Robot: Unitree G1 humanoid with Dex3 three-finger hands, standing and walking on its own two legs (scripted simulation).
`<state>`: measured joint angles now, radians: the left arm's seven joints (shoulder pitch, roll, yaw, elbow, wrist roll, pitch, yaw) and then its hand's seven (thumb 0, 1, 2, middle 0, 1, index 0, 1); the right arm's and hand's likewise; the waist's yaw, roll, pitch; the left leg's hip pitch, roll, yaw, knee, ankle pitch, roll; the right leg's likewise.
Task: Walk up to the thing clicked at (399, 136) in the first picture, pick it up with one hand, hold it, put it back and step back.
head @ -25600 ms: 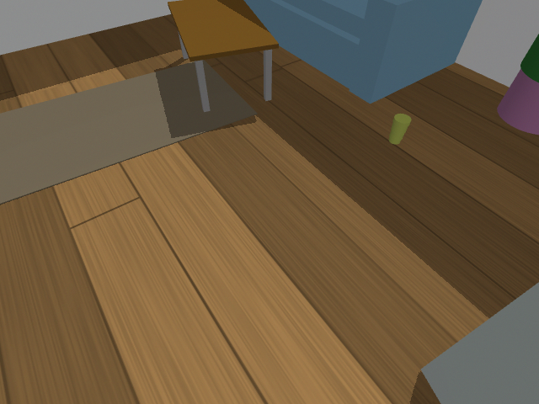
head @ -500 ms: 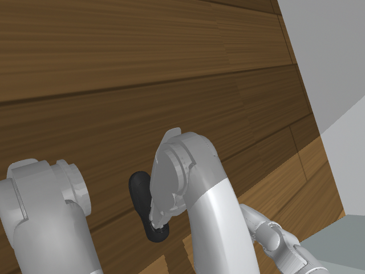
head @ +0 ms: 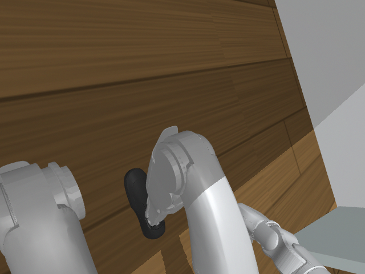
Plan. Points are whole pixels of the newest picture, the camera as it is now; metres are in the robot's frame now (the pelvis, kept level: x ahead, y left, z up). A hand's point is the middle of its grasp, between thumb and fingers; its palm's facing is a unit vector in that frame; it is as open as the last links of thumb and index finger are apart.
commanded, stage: close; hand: left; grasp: from the side
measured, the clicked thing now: out of the picture +0.48 +0.32 -0.21
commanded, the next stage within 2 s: settle in 0.06 s
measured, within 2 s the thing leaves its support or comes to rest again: leaves its support in 0.46 s
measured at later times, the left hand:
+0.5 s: hand out of the picture +0.47 +0.32 -0.17, palm faces +0.50 -0.87 -0.01, open 11.8 cm
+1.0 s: hand out of the picture +0.44 +0.36 -0.06, palm faces +0.46 -0.89 -0.03, open 11.8 cm
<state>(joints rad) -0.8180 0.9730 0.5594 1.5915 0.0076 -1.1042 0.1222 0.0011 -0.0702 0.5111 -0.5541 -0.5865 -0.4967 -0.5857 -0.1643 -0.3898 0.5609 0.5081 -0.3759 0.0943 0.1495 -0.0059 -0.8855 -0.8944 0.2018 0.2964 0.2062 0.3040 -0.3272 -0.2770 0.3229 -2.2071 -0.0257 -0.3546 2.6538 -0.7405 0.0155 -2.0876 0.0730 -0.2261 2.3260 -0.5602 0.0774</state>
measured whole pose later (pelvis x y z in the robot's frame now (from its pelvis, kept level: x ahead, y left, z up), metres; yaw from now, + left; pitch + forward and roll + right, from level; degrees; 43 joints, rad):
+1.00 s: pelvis +0.01 -0.01 +0.03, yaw +5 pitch +25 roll -15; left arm -0.72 0.70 0.49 1.09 -0.06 -0.73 -0.05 0.01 -0.55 1.01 -0.66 -0.97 -0.58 -1.00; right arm 0.04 -0.34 0.29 0.58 -0.20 0.11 0.13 0.00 -0.90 -0.90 0.20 0.30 0.21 0.30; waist -0.22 -0.10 0.07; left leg -2.24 -0.04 -0.23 2.50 -0.71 0.02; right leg -2.14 0.00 -0.14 2.28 -0.60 0.05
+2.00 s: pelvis +0.03 -0.03 +0.08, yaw +11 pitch +34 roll -7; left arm -0.79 0.53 0.51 1.05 -0.04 -0.60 -0.07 0.01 -0.55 1.01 -0.67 -0.95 -0.59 -0.98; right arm 0.12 -0.30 0.10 0.64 -0.11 0.07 0.08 0.00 -0.91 -0.90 0.20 0.30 0.20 0.30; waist -0.19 -0.01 -0.09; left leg -2.17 -0.03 -0.13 2.30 -0.72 -0.03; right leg -2.15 -0.02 -0.05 2.20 -0.63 0.03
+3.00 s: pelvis +0.04 -0.03 +0.19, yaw +14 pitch +33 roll -4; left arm -0.51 0.35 0.38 0.63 -0.12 -0.39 -0.06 0.01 -0.61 1.08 -0.67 -0.99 -0.60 -1.00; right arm 0.14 -0.27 0.00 0.61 0.00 0.03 0.01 0.00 -0.94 -0.91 0.20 0.30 0.20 0.30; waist -0.09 0.02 -0.19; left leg -1.83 -0.01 -0.08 1.94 -0.69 -0.02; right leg -1.82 -0.03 -0.03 1.87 -0.63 0.03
